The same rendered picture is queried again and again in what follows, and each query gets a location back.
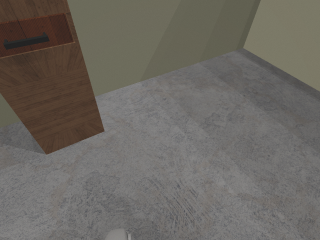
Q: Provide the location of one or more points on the left robot thigh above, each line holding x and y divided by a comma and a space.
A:
118, 234

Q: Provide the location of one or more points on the cabinet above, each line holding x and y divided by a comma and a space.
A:
49, 89

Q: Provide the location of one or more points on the drawer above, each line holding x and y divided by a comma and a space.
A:
55, 26

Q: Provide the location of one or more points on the handle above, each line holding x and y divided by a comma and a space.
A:
26, 41

